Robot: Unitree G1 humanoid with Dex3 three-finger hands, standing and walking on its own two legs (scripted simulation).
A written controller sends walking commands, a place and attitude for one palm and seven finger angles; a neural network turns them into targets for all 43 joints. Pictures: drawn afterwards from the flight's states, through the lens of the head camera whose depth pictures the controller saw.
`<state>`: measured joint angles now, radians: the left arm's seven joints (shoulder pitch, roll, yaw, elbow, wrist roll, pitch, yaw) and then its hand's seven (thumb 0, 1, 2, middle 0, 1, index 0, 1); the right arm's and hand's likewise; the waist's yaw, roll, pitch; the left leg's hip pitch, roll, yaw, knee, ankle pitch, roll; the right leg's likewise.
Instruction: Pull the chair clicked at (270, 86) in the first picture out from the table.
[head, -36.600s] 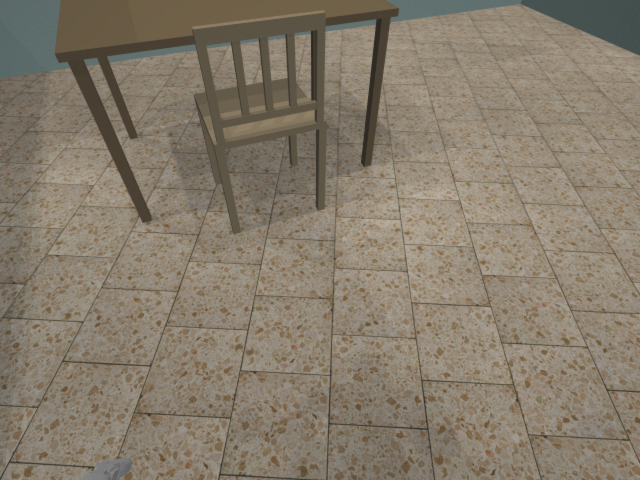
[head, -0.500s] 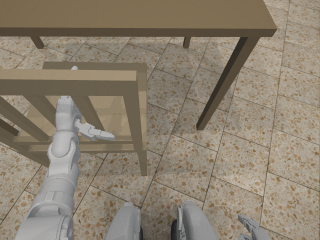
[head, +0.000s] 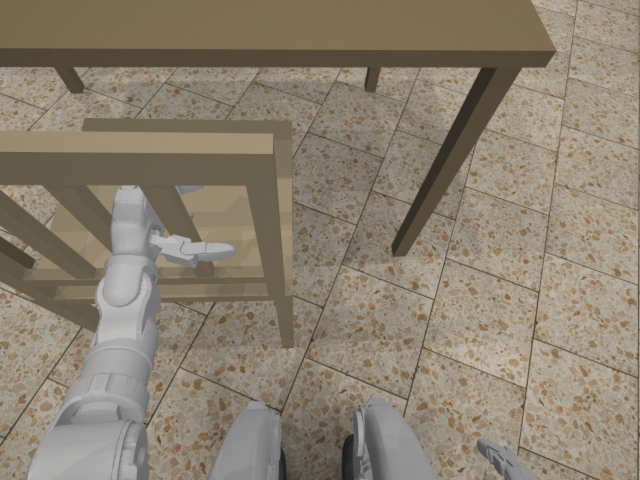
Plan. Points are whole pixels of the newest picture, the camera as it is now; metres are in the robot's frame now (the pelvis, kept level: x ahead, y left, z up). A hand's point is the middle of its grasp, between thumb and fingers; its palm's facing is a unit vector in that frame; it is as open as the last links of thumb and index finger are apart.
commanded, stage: hook a spindle and tug to test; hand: left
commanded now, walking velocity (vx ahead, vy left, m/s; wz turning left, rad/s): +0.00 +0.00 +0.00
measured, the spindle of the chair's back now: (111, 235) +0.40 +0.25 +0.01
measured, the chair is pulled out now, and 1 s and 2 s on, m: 0.04 0.02 0.03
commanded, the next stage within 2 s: open the thumb and straighten the fingers in 0.98 s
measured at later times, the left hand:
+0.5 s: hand (197, 212) +0.43 +0.16 +0.02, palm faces +0.04 -1.00 +0.00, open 5.3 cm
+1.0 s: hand (190, 231) +0.41 +0.16 +0.02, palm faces +0.03 -1.00 +0.00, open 5.1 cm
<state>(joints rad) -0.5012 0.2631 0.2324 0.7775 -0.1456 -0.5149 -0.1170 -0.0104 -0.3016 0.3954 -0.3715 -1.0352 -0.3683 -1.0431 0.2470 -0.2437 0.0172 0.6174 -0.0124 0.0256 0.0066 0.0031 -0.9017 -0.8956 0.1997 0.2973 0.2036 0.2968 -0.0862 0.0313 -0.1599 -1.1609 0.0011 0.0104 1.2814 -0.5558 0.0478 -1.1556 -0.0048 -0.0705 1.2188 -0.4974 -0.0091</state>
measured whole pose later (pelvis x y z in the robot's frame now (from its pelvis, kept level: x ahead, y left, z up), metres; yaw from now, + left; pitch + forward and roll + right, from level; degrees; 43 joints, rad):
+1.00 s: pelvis +0.02 +0.00 +0.01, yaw -1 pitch +25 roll -3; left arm -0.29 0.22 0.18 0.56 -0.18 -0.47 -0.09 0.00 0.69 0.85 -0.50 -1.45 -0.50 -1.45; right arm 0.22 -0.24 0.00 0.57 0.00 0.03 0.02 0.00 -0.90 -0.90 0.20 0.30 0.20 0.30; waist -0.07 0.03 -0.17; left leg -1.11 0.01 0.02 1.25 -0.58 0.05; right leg -1.11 0.00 -0.06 1.19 -0.51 -0.01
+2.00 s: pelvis +0.00 +0.00 +0.00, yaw +0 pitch +24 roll -3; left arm -0.40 0.28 0.24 0.70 -0.18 -0.46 -0.16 -0.01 -0.55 0.20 -0.02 -0.03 -0.01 -0.04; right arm 0.25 -0.25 0.02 0.61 0.00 0.00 -0.01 0.00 -0.90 -0.90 0.20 0.30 0.20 0.30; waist -0.08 0.03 -0.16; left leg -1.12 0.00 0.01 1.26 -0.55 0.04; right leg -1.12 0.00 -0.07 1.20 -0.49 -0.02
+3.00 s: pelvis +0.00 -0.01 -0.01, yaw +2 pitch +22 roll -3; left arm 0.20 0.20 0.06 0.08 -0.20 -0.48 -0.13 -0.01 -0.54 0.22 -0.01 -0.01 -0.01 -0.01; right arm 0.18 -0.23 0.02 0.52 -0.01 -0.07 -0.01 0.01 -0.90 -0.90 0.20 0.30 0.20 0.30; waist -0.01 0.03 -0.19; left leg -1.15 -0.01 -0.03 1.35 -0.59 0.03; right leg -1.13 -0.01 -0.11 1.28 -0.55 -0.03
